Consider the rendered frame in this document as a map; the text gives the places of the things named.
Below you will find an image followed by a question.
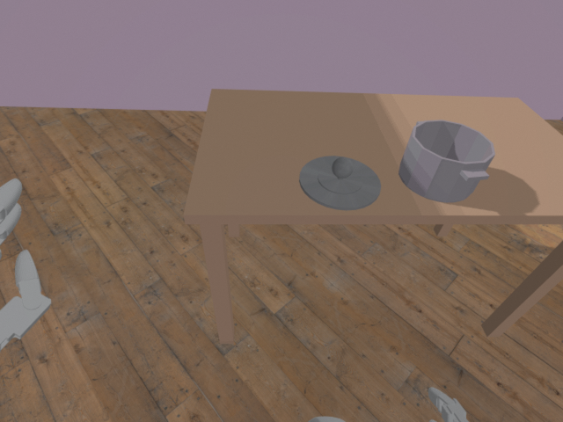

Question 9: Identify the knob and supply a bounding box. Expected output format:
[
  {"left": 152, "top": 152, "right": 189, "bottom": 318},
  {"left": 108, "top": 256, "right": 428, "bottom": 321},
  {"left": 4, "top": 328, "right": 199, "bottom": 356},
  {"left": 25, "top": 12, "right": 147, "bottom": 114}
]
[{"left": 332, "top": 157, "right": 354, "bottom": 178}]

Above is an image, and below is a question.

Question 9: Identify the right robot hand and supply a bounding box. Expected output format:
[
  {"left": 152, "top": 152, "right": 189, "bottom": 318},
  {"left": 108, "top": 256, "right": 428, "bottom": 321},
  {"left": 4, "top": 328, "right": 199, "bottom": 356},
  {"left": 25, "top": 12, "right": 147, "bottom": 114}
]
[{"left": 428, "top": 387, "right": 469, "bottom": 422}]

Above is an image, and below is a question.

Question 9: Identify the pot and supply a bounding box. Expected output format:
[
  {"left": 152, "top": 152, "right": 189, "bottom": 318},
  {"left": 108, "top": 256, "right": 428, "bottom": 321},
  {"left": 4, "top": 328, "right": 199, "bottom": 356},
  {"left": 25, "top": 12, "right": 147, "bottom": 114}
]
[{"left": 398, "top": 120, "right": 495, "bottom": 202}]

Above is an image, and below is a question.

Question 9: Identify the left robot hand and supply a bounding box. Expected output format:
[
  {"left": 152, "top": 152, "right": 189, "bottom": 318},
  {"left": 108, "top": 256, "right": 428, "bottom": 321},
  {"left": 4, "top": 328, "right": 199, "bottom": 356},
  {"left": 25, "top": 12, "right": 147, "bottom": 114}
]
[{"left": 0, "top": 178, "right": 51, "bottom": 352}]

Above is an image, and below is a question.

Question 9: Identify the table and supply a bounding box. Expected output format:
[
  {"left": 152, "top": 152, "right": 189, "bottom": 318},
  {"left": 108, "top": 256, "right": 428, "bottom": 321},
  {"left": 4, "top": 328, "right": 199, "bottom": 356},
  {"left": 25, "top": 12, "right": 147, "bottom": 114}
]
[{"left": 183, "top": 89, "right": 563, "bottom": 344}]

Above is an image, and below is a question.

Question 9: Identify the lid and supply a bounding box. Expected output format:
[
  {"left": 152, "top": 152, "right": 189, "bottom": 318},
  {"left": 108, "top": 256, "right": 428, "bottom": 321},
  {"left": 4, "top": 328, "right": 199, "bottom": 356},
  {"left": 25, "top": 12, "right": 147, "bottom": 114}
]
[{"left": 299, "top": 156, "right": 381, "bottom": 210}]

